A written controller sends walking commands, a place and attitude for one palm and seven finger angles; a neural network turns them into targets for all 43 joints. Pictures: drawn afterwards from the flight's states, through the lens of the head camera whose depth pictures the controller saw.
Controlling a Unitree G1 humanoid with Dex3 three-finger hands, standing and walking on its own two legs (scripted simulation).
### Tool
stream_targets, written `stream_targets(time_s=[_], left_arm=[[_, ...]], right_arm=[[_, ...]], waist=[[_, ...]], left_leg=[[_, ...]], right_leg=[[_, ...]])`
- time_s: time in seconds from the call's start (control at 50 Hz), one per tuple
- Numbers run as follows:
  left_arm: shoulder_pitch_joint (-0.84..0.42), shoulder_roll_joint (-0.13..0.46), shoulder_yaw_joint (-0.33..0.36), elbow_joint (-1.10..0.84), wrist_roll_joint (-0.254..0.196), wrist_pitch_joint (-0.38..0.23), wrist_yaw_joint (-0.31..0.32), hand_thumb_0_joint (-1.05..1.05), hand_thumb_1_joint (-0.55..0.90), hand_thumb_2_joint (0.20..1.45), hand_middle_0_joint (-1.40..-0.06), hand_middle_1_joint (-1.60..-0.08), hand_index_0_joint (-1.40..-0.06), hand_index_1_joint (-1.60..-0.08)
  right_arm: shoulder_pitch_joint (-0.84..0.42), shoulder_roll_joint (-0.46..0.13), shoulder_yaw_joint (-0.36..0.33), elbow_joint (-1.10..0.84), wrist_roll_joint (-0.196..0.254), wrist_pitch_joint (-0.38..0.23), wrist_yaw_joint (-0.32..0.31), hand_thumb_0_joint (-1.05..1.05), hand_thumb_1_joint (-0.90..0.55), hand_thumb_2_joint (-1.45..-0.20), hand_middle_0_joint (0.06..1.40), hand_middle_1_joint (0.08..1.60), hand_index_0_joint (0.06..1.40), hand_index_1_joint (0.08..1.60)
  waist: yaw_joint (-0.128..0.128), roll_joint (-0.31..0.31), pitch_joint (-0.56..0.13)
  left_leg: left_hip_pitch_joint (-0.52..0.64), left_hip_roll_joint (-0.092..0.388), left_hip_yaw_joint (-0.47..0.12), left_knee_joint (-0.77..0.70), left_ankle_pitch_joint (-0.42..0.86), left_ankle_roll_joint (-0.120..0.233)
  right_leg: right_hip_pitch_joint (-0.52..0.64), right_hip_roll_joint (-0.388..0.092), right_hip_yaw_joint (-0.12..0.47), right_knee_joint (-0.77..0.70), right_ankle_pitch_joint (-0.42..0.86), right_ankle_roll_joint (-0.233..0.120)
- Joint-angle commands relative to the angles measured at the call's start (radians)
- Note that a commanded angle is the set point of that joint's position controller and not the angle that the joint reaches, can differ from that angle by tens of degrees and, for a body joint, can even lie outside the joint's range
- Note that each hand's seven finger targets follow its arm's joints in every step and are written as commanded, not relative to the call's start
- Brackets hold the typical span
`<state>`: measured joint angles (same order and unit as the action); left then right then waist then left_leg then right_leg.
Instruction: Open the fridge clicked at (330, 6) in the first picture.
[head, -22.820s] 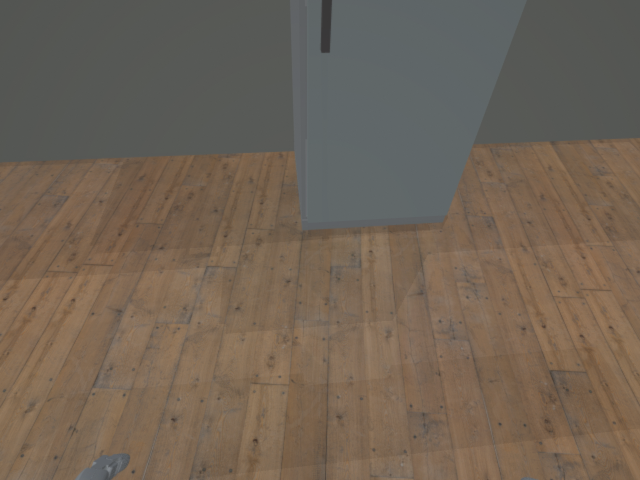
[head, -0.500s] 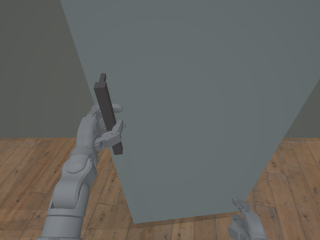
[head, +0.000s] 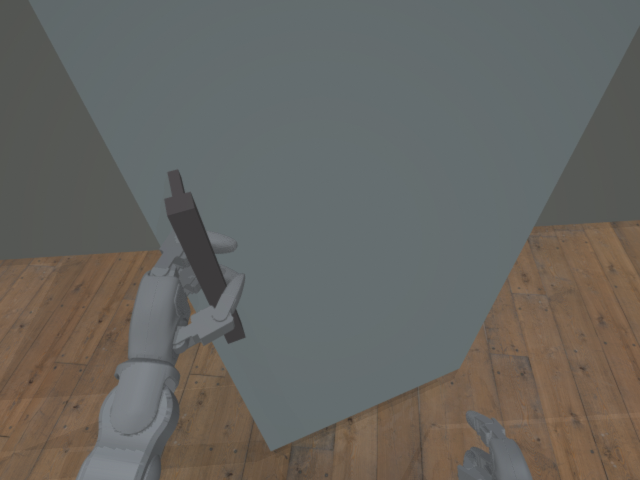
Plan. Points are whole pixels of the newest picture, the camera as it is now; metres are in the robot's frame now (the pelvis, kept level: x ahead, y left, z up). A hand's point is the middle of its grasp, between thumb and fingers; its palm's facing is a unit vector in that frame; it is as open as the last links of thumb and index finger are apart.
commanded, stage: walk backward, drawing the door open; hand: left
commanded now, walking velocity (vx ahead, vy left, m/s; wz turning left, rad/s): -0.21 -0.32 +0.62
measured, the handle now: (209, 266) +0.31 +0.12 +0.15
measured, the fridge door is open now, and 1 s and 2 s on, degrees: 19 37 61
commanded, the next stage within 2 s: none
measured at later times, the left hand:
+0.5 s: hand (269, 391) +0.18 +0.05 +0.13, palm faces +0.12 -0.97 -0.20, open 7.1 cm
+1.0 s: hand (337, 439) +0.14 -0.01 +0.13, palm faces +0.58 -0.79 -0.18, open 6.7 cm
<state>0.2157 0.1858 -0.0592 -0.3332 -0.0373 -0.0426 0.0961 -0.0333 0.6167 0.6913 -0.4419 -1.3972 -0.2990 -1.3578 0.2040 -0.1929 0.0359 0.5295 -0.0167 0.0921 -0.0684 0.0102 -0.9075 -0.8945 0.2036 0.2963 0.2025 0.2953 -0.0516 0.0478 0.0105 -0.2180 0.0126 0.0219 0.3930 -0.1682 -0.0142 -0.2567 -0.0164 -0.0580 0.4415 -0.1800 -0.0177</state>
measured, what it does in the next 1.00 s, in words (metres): steps to the right, turning left: left foot, then right foot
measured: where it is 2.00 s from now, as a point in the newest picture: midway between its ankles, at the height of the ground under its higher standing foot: outside the picture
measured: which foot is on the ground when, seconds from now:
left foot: down 0.00-0.34, up 0.36-0.46, down 0.48-0.76, up 0.78-0.90, down 0.92-1.00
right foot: down 0.00-0.50, up 0.52-0.74, down 0.76-0.92, up 0.94-1.00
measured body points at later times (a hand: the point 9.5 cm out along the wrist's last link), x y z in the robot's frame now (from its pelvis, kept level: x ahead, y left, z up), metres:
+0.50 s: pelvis -0.06 -0.08 -0.04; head -0.04 -0.09 +0.41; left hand +0.17 +0.10 +0.14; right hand +0.11 -0.30 -0.13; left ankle -0.06 +0.05 -0.75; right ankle +0.04 -0.10 -0.74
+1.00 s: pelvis -0.02 -0.29 -0.02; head +0.04 -0.22 +0.42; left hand +0.11 +0.03 +0.14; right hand +0.28 -0.37 -0.10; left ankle -0.07 -0.16 -0.74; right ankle +0.02 -0.39 -0.65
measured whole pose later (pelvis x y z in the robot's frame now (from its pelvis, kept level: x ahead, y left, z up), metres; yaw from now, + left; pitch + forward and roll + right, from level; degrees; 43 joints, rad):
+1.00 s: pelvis -0.02 -0.29 -0.02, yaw +35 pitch -1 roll -1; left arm 0.07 0.25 0.05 -0.48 -0.01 -0.11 0.04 -0.06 0.59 0.81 -0.45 -1.40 -0.26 -1.36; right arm 0.06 -0.17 -0.04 0.63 -0.02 -0.16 -0.07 0.01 -0.91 -0.89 0.20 0.30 0.20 0.29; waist -0.02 -0.04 0.23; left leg -0.33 0.05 -0.02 0.66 -0.30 -0.02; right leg -0.51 0.03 -0.03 1.25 -0.51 0.03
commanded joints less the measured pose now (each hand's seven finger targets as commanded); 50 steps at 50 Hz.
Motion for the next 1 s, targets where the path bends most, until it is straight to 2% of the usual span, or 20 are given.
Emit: stream_targets(time_s=[0.0, 0.2, 0.32, 0.42, 0.44, 0.46, 0.48, 0.5, 0.54, 0.6, 0.68, 0.74, 0.76, 0.8, 0.86, 0.88, 0.9, 0.92, 0.94, 0.98], left_arm=[[-0.139, 0.079, 0.034, -0.311, 0.028, -0.124, -0.002, 0.000, 0.900, 0.900, -0.450, -1.400, -0.450, -1.400], [-0.130, 0.084, 0.015, -0.413, 0.054, -0.104, 0.002, 0.000, 0.900, 0.900, -0.450, -1.400, -0.450, -1.400], [-0.164, 0.103, 0.040, -0.463, 0.060, -0.054, 0.008, 0.000, 0.900, 0.900, -0.450, -1.400, -0.450, -1.400], [-0.200, 0.096, 0.059, -0.472, 0.054, -0.039, -0.014, 0.000, 0.900, 0.900, -0.450, -1.400, -0.450, -1.400], [-0.225, 0.094, 0.050, -0.481, 0.045, -0.042, -0.018, 0.000, 0.900, 0.900, -0.450, -1.400, -0.450, -1.400], [-0.227, 0.080, 0.020, -0.475, 0.028, -0.043, -0.025, 0.000, 0.900, 0.900, -0.450, -1.400, -0.450, -1.400], [-0.262, 0.059, -0.005, -0.499, 0.023, -0.073, -0.039, 0.000, 0.900, 0.900, -0.450, -1.400, -0.450, -1.400], [-0.290, 0.139, 0.046, -0.489, 0.080, -0.104, -0.041, 0.000, 0.900, 0.900, -0.450, -1.400, -0.450, -1.400], [-0.293, 0.150, 0.083, -0.544, 0.079, -0.138, -0.063, 0.000, 0.900, 0.900, -0.450, -1.400, -0.450, -1.400], [-0.225, 0.057, 0.064, -0.469, 0.055, -0.143, -0.049, 0.000, 0.900, 0.900, -0.450, -1.400, -0.450, -1.400], [-0.310, 0.078, 0.068, -0.487, 0.035, -0.136, -0.025, 0.000, 0.900, 0.900, -0.450, -1.400, -0.450, -1.400], [-0.339, 0.200, 0.178, -0.532, 0.035, -0.153, -0.019, 0.000, 0.900, 0.900, -0.450, -1.400, -0.450, -1.400], [-0.318, 0.211, 0.202, -0.493, 0.046, -0.164, -0.018, 0.000, 0.900, 0.900, -0.450, -1.400, -0.450, -1.400], [-0.281, 0.154, 0.187, -0.473, 0.035, -0.145, -0.043, 0.000, 0.900, 0.900, -0.450, -1.400, -0.450, -1.400], [-0.322, 0.066, 0.098, -0.419, 0.010, -0.145, -0.062, 0.000, 0.900, 0.900, -0.450, -1.400, -0.450, -1.400], [-0.319, 0.054, 0.078, -0.449, 0.004, -0.158, -0.073, 0.000, 0.900, 0.900, -0.450, -1.400, -0.450, -1.400], [-0.362, 0.080, 0.088, -0.485, 0.029, -0.190, -0.075, 0.000, 0.900, 0.900, -0.450, -1.400, -0.450, -1.400], [-0.391, 0.147, 0.132, -0.473, 0.059, -0.213, -0.073, 0.000, 0.900, 0.900, -0.450, -1.400, -0.450, -1.400], [-0.399, 0.133, 0.131, -0.496, 0.037, -0.204, -0.061, 0.000, 0.900, 0.900, -0.450, -1.400, -0.450, -1.400], [-0.359, 0.154, 0.179, -0.575, 0.049, -0.210, -0.053, 0.000, 0.900, 0.900, -0.450, -1.400, -0.450, -1.400]], right_arm=[[-0.154, -0.083, -0.032, -0.170, 0.000, -0.068, -0.002, 0.000, -0.900, -0.900, 0.200, 0.300, 0.200, 0.300], [-0.142, -0.063, -0.060, -0.124, 0.007, -0.121, -0.012, 0.000, -0.900, -0.900, 0.200, 0.300, 0.200, 0.300], [-0.108, -0.041, -0.063, -0.068, 0.009, -0.168, -0.028, 0.000, -0.900, -0.900, 0.200, 0.300, 0.200, 0.300], [-0.069, -0.032, -0.055, -0.062, 0.000, -0.199, -0.040, 0.000, -0.900, -0.900, 0.200, 0.300, 0.200, 0.300], [-0.047, -0.039, -0.053, -0.063, 0.000, -0.217, -0.043, 0.000, -0.900, -0.900, 0.200, 0.300, 0.200, 0.300], [-0.055, -0.075, -0.059, -0.065, -0.005, -0.237, -0.046, 0.000, -0.900, -0.900, 0.200, 0.300, 0.200, 0.300], [-0.055, -0.093, -0.067, -0.085, -0.022, -0.271, -0.036, 0.000, -0.900, -0.900, 0.200, 0.300, 0.200, 0.300], [-0.088, -0.108, -0.069, -0.071, -0.039, -0.275, -0.024, 0.000, -0.900, -0.900, 0.200, 0.300, 0.200, 0.300], [-0.155, -0.092, -0.078, -0.054, -0.049, -0.271, -0.020, 0.000, -0.900, -0.900, 0.200, 0.300, 0.200, 0.300], [-0.165, -0.094, -0.097, -0.031, -0.023, -0.283, 0.009, 0.000, -0.900, -0.900, 0.200, 0.300, 0.200, 0.300], [-0.133, -0.080, -0.110, -0.024, 0.014, -0.289, 0.015, 0.000, -0.900, -0.900, 0.200, 0.300, 0.200, 0.300], [-0.136, 0.005, -0.090, -0.010, 0.032, -0.272, 0.010, 0.000, -0.900, -0.900, 0.200, 0.300, 0.200, 0.300], [-0.148, 0.006, -0.075, 0.005, 0.021, -0.278, 0.007, 0.000, -0.900, -0.900, 0.200, 0.300, 0.200, 0.300], [-0.198, -0.021, -0.094, -0.021, 0.028, -0.283, -0.033, 0.000, -0.900, -0.900, 0.200, 0.300, 0.200, 0.300], [-0.098, -0.032, -0.063, 0.001, 0.014, -0.294, -0.046, 0.000, -0.900, -0.900, 0.200, 0.300, 0.200, 0.300], [-0.074, -0.060, -0.081, -0.009, 0.006, -0.304, -0.041, 0.000, -0.900, -0.900, 0.200, 0.300, 0.200, 0.300], [-0.063, -0.109, -0.097, -0.009, -0.012, -0.318, -0.023, 0.000, -0.900, -0.900, 0.200, 0.300, 0.200, 0.300], [-0.047, -0.137, -0.098, 0.003, -0.025, -0.316, 0.002, 0.000, -0.900, -0.900, 0.200, 0.300, 0.200, 0.300], [-0.102, -0.186, -0.127, -0.034, 0.005, -0.287, 0.026, 0.000, -0.900, -0.900, 0.200, 0.300, 0.200, 0.300], [-0.170, -0.119, -0.121, -0.045, -0.020, -0.291, 0.004, 0.000, -0.900, -0.900, 0.200, 0.300, 0.200, 0.300]], waist=[[0.022, -0.036, -0.161], [0.003, -0.039, -0.167], [-0.008, -0.166, -0.166], [-0.019, -0.154, -0.126], [-0.036, -0.091, -0.099], [-0.053, 0.083, -0.037], [-0.047, 0.280, -0.024], [-0.008, 0.152, -0.016], [0.011, 0.086, -0.002], [0.058, 0.101, -0.104], [0.023, 0.139, -0.294], [0.023, -0.226, -0.280], [0.050, -0.165, -0.242], [0.070, -0.281, -0.191], [-0.044, -0.100, -0.135], [-0.061, 0.098, -0.162], [-0.016, 0.290, -0.231], [-0.026, 0.083, -0.249], [-0.029, -0.005, -0.155], [0.026, 0.197, -0.127]], left_leg=[[-0.035, 0.083, -0.124, -0.096, 0.128, 0.059], [-0.015, 0.047, -0.115, -0.040, -0.104, 0.050], [0.040, -0.033, 0.001, 0.320, -0.142, 0.013], [-0.020, 0.005, 0.029, 0.461, -0.224, 0.015], [0.029, 0.036, -0.028, 0.323, -0.193, 0.025], [0.077, 0.190, -0.333, 0.021, -0.062, 0.088], [0.028, 0.469, -0.881, -0.326, -0.023, 0.194], [-0.040, 0.558, -0.990, -0.319, -0.067, 0.238], [-0.111, 0.486, -0.790, -0.176, 0.015, 0.236], [-0.217, 0.257, -0.363, -0.088, -0.152, 0.104], [-0.050, 0.096, -0.241, -0.037, -0.208, 0.022], [-0.200, -0.069, 0.066, 0.523, -0.250, -0.048], [-0.321, -0.060, 0.058, 0.701, -0.361, -0.043], [-0.369, 0.011, 0.036, 0.821, -0.451, -0.008], [0.037, -0.022, 0.067, 0.205, -0.102, 0.007], [0.403, 0.186, -0.284, -0.047, 0.504, 0.086], [0.520, 0.484, -0.763, -0.037, 0.990, 0.135], [0.487, 0.528, -0.814, -0.027, 0.812, 0.187], [0.399, 0.483, -0.642, -0.080, 0.594, 0.203], [0.257, 0.441, -0.582, -0.025, 0.429, 0.230]], right_leg=[[0.073, -0.003, 0.028, -0.036, 0.015, 0.047], [-0.027, -0.025, 0.029, -0.094, -0.200, 0.030], [-0.209, -0.153, 0.016, -0.171, -0.348, -0.034], [-0.211, -0.178, -0.093, -0.028, -0.223, -0.083], [-0.258, -0.152, -0.115, 0.099, -0.195, -0.070], [-0.395, -0.057, -0.128, 0.354, -0.226, -0.013], [-0.458, 0.050, 0.000, 0.752, -0.317, 0.080], [-0.435, -0.004, 0.209, 0.916, -0.249, 0.103], [-0.439, -0.060, 0.290, 0.929, -0.242, 0.057], [-0.064, -0.012, 0.189, 0.532, -0.193, 0.042], [0.231, 0.092, -0.038, -0.021, -0.199, 0.051], [0.231, -0.177, 0.036, -0.063, 0.285, -0.077], [0.232, -0.257, 0.052, 0.006, 0.577, -0.128], [0.262, -0.311, 0.060, 0.053, 0.764, -0.177], [-0.009, -0.154, -0.147, 0.508, 0.680, -0.062], [-0.394, 0.001, -0.113, 0.852, 0.041, 0.043], [-0.564, 0.065, 0.047, 1.023, -0.490, 0.077], [-0.535, 0.018, 0.172, 1.035, -0.400, 0.047], [-0.514, -0.003, 0.182, 0.897, -0.344, 0.055], [-0.496, -0.037, 0.225, 0.851, -0.315, 0.070]])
